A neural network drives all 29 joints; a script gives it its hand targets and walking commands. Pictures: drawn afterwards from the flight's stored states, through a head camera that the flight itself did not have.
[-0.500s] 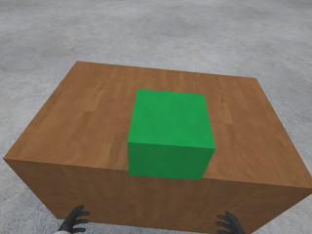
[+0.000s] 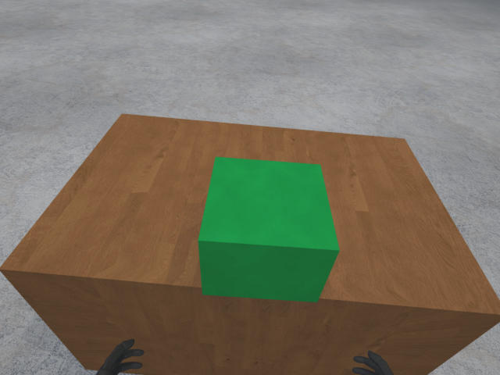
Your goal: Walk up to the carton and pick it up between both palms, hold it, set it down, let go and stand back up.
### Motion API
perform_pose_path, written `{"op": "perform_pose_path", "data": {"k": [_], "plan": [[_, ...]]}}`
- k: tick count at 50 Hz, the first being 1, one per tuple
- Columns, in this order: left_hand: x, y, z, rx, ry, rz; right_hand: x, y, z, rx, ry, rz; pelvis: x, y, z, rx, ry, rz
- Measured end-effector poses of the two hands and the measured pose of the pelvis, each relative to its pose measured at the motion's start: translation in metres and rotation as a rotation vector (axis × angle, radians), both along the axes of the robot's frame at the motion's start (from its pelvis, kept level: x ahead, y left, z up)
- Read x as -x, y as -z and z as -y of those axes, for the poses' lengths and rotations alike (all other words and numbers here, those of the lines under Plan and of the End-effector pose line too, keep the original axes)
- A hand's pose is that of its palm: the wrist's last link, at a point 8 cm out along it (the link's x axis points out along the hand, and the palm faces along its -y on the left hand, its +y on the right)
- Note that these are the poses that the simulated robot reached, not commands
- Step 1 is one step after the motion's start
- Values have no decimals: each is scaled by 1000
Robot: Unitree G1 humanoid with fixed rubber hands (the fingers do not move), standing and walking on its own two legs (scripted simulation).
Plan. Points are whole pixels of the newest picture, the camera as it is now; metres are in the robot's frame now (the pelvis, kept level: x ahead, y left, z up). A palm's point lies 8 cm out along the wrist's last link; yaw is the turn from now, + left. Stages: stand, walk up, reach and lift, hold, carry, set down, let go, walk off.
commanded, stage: let go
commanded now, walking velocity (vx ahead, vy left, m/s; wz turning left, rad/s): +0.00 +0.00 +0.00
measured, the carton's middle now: (264, 226) +0.47 -0.02 -0.04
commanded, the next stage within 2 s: stand in 0.36 s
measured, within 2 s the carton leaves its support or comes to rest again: neither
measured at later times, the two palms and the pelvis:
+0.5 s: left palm out of the picture +0.15 +0.25 -0.10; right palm out of the picture +0.14 -0.22 -0.11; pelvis +0.03 +0.01 +0.00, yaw +0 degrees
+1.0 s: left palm out of the picture +0.01 +0.26 -0.16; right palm out of the picture +0.01 -0.15 -0.14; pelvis +0.04 +0.06 +0.00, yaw +1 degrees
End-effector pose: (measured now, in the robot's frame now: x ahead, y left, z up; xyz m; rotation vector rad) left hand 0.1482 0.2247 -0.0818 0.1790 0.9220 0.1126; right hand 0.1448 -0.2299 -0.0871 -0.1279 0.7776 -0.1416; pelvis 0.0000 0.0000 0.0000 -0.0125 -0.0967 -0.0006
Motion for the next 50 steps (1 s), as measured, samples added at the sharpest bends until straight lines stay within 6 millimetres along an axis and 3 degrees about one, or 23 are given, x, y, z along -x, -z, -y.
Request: {"op": "perform_pose_path", "data": {"k": [8, 21, 25, 35, 42, 50], "plan": [[-10, 0, 3, 13, 18, 17, -7, -2, -4, 15, -17, 7, -9, 0, -1, -1, 8, -21], [-16, 3, -10, -7, 61, 59, -15, 6, -10, 28, -26, -46, -21, 1, -10, 16, 11, -85], [2, 17, -22, -3, 21, 51, 5, 22, -11, 38, -10, -222, -28, 2, -15, 23, -8, -116], [68, 54, -39, 23, -92, -207, 66, 45, -28, 26, 53, -448, -43, 5, -34, 28, -19, -125], [107, 68, -42, 48, -138, -365, 106, 51, -50, 15, 88, -568, -48, 5, -48, 27, -16, -113], [135, 77, -39, 83, -147, -479, 137, 54, -77, -5, 90, -650, -43, 4, -59, 22, -17, -91]]}}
